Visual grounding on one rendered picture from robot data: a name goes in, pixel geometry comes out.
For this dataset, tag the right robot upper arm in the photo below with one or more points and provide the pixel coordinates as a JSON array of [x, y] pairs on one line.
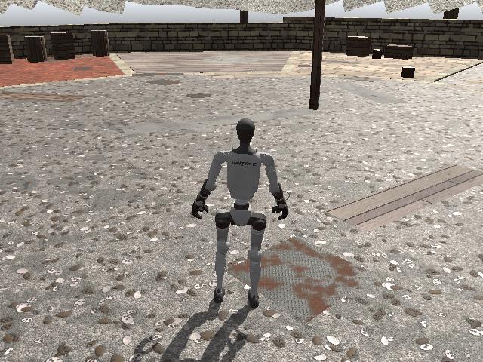
[[271, 171]]

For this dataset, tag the robot left forearm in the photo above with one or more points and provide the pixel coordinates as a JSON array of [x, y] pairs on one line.
[[203, 194]]

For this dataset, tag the robot right foot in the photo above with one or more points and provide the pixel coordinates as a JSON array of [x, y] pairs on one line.
[[253, 301]]

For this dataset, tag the robot right forearm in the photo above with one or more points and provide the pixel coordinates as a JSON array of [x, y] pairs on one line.
[[279, 197]]

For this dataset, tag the robot left hand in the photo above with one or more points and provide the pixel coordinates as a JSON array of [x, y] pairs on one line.
[[196, 208]]

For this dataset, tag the left robot upper arm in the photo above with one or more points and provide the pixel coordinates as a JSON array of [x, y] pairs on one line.
[[215, 168]]

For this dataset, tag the left robot thigh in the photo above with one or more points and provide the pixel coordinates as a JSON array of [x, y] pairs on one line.
[[223, 220]]

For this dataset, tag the robot right hand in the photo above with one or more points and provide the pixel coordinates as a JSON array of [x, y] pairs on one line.
[[284, 210]]

